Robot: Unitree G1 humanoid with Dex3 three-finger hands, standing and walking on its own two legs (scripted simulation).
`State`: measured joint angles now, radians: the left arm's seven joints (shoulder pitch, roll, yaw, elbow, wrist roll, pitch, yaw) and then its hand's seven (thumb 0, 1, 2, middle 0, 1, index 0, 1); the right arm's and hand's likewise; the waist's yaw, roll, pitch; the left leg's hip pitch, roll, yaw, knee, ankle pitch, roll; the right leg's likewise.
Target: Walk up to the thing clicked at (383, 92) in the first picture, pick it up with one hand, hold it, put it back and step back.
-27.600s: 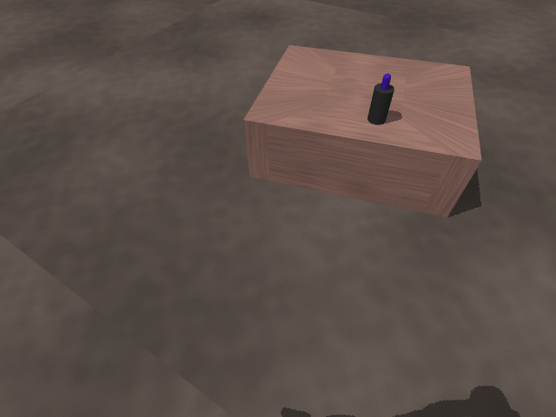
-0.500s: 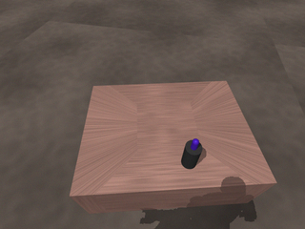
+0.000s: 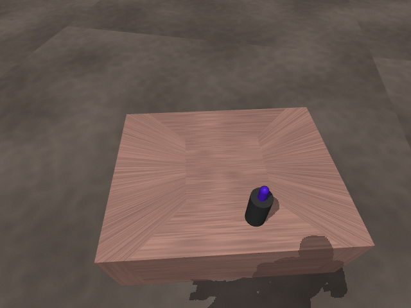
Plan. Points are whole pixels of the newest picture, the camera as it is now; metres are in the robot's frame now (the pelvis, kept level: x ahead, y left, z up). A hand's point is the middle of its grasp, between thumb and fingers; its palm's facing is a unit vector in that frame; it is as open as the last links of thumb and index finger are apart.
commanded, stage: stand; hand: right
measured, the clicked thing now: (259, 203) +0.47 -0.17 -0.32
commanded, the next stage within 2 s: step back in 0.12 s
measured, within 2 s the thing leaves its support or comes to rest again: neither
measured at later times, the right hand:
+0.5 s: hand out of the picture +0.07 -0.30 -0.18, palm faces +0.00 +0.93 -0.37, open 7.4 cm
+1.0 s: hand out of the picture -0.04 -0.27 -0.15, palm faces -0.06 +0.90 -0.44, open 7.4 cm
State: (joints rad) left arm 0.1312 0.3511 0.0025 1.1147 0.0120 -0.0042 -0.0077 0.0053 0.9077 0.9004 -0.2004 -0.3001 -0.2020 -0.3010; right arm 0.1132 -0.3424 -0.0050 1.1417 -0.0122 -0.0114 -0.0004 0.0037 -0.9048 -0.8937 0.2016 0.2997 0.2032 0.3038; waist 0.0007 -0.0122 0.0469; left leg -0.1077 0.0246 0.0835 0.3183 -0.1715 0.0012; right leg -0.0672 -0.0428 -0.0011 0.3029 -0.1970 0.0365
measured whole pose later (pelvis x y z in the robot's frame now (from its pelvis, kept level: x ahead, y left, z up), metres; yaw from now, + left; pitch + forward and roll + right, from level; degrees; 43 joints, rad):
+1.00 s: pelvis -0.15 +0.00 -0.02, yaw +0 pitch -1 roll -2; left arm 0.14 0.40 0.08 0.84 0.01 0.05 0.02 0.01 0.91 0.90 -0.20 -0.30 -0.20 -0.30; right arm 0.12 -0.36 -0.03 0.87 -0.02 0.03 -0.02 0.00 -0.90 -0.89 0.20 0.30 0.21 0.30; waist 0.01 -0.03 0.18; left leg -0.29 0.01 0.03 0.60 -0.28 0.05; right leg -0.40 0.10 0.13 1.09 -0.51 0.03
